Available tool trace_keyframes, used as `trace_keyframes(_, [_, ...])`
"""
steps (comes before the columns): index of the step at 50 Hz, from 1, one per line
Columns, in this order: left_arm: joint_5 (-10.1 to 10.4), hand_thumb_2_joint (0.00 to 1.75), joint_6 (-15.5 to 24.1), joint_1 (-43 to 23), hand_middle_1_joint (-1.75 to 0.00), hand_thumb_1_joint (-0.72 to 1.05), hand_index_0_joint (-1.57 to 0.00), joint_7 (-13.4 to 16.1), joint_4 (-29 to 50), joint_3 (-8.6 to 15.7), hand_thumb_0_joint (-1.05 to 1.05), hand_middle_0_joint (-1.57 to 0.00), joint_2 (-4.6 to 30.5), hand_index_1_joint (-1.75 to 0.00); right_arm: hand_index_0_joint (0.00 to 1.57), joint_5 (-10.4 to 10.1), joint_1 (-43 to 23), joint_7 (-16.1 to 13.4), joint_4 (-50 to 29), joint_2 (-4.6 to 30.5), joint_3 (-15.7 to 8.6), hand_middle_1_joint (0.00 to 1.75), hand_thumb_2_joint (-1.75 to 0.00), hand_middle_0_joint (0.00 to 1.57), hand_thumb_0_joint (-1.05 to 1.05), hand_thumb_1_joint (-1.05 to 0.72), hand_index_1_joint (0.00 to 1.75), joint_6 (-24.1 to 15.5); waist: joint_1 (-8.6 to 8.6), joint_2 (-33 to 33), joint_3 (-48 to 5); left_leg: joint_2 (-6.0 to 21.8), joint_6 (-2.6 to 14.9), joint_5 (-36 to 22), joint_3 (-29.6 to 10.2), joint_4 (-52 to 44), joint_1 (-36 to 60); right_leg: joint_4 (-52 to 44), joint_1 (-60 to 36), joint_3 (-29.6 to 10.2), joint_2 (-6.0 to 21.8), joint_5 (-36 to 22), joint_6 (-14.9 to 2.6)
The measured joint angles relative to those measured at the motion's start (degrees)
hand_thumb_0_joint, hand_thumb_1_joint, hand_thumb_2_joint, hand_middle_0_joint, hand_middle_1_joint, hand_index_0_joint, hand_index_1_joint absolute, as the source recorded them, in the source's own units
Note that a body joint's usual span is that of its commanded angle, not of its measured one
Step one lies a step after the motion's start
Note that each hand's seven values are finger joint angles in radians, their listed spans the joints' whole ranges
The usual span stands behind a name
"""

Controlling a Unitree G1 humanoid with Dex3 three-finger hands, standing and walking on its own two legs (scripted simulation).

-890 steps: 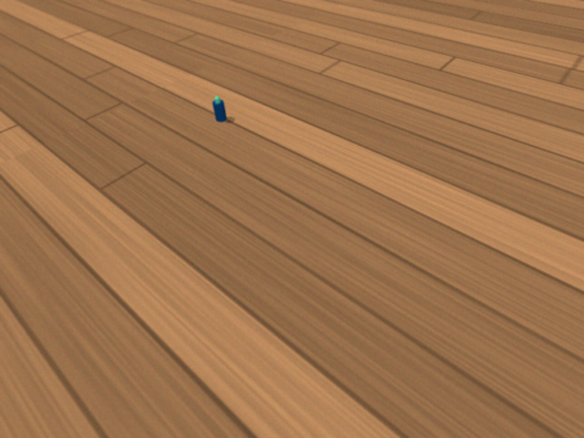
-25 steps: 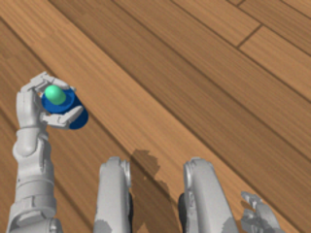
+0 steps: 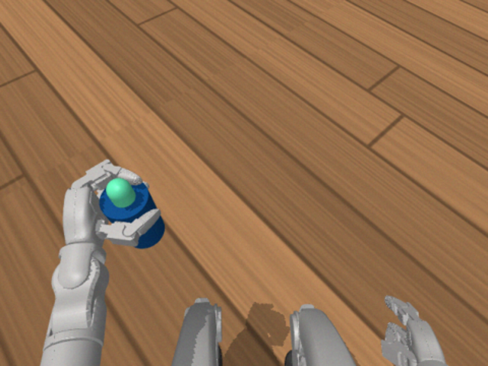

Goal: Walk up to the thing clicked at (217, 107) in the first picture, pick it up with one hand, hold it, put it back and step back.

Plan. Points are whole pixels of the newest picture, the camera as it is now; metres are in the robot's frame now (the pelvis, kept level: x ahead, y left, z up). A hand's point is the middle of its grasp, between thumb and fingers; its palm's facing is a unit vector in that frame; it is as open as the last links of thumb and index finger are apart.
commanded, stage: lift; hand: left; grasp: from the side
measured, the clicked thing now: (132, 210) +0.36 +0.21 +0.01
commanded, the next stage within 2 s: hold in 1.08 s
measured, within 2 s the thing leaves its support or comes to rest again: neither
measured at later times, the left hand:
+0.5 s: hand (116, 186) +0.35 +0.20 +0.12, palm faces +0.14 -0.99 -0.03, open 8.1 cm
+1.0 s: hand (119, 165) +0.35 +0.18 +0.16, palm faces +0.14 -0.99 -0.01, open 8.1 cm
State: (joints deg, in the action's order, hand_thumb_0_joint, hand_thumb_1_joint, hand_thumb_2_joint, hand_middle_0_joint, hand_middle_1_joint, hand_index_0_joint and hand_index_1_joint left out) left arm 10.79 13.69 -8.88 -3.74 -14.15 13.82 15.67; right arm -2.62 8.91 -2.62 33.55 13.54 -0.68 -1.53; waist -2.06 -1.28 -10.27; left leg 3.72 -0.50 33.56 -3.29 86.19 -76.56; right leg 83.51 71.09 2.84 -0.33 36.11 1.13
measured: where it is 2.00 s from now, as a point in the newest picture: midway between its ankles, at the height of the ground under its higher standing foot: outside the picture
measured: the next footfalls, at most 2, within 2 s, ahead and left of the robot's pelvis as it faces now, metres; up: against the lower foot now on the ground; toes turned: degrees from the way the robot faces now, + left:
none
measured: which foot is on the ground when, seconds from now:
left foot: down 0.00-1.00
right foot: down 0.00-1.00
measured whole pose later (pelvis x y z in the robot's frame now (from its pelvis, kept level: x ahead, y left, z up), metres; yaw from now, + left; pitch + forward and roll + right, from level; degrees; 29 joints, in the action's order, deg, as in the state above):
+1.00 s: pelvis +0.03 +0.00 +0.11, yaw +2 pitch +10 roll -2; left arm 9.6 18.1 -5.3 -1.9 -18.8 8.1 10.8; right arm -0.8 13.1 -1.8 36.3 12.4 0.1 -2.9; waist -1.3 -1.0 -4.3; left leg 3.0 -0.5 24.8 -0.6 56.5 -42.1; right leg 54.2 37.6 1.6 0.4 26.8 1.2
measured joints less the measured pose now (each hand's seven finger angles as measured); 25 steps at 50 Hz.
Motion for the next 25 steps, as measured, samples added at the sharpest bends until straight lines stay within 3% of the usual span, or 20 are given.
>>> trace_keyframes(5, [-0.69,1.01,0.42,1.02,-0.97,-0.27,-0.97,0.22,-0.65,-1.75,-0.01,-0.72,-0.43,-1.09,0.2,0.29,1.29,0.11,0.36,-0.12,0.07,0.3,-0.9,0.2,0.01,-0.92,0.3,-0.65,0.05,0.17,0.89,-0.28,0.19,-1.17,0.39,-4.89,6.13,-5.19,-6.23,-0.12,0.29,-1.38,0.23])
trace_keyframes(25, [-1.52,1.01,2.95,2.59,-0.97,-0.27,-0.97,2.05,-2.86,-4.83,-0.01,-0.72,-3.26,-1.09,0.2,1.32,4.72,0.69,1.64,-1.53,1.1,0.3,-0.9,0.2,0.01,-0.93,0.3,-1.2,0.41,0.05,4.37,-0.8,0.62,-6.42,2.15,-19.82,23.05,-19.98,-22.53,-1.17,0.81,-7.04,0.64])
